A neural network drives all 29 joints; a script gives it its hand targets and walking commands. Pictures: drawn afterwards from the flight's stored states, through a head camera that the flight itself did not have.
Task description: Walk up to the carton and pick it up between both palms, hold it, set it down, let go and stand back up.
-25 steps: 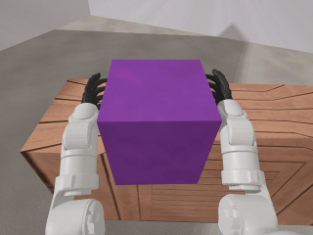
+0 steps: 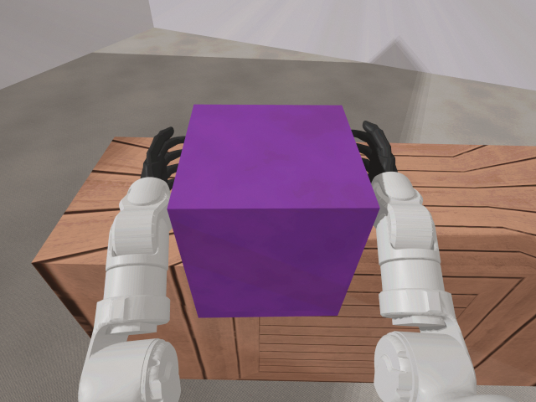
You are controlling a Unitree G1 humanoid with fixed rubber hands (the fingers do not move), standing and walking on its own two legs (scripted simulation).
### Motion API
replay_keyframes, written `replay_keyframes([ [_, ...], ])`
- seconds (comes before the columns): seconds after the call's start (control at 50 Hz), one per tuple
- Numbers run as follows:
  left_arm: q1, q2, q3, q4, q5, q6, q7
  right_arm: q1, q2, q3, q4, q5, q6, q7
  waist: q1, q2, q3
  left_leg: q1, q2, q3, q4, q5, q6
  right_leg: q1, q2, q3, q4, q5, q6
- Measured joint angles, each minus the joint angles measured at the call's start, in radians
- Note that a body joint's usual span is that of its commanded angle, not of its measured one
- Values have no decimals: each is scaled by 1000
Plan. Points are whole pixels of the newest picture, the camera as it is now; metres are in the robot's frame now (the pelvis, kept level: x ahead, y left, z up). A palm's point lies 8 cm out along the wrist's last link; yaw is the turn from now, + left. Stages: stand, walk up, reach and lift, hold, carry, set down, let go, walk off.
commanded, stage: hold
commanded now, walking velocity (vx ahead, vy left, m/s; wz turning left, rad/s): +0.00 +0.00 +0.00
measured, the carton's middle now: (268, 214) +0.37 +0.00 +0.12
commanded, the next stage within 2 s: none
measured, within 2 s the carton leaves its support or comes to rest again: neither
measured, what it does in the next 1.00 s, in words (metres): stands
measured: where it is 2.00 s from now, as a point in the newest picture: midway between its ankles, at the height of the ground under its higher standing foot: outside the picture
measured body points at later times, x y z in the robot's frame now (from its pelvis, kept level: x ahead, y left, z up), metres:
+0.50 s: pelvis +0.00 +0.00 +0.00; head -0.03 +0.01 +0.45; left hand +0.39 +0.16 +0.18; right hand +0.38 -0.16 +0.19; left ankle +0.04 +0.12 -0.76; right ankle +0.02 -0.12 -0.76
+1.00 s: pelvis +0.00 +0.00 +0.00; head -0.03 +0.01 +0.45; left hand +0.38 +0.16 +0.18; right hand +0.37 -0.16 +0.19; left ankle +0.04 +0.12 -0.76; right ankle +0.02 -0.12 -0.76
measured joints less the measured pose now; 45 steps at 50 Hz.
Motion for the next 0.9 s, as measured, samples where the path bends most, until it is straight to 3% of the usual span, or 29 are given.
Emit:
replay_keyframes([
  [0.9, 58, 1, -38, -103, -29, 50, 17, 53, -1, 36, -102, 29, 55, -16, 0, -2, 20, 12, -3, -1, 1, -4, 2, 11, -2, 1, 0, -1, 2],
])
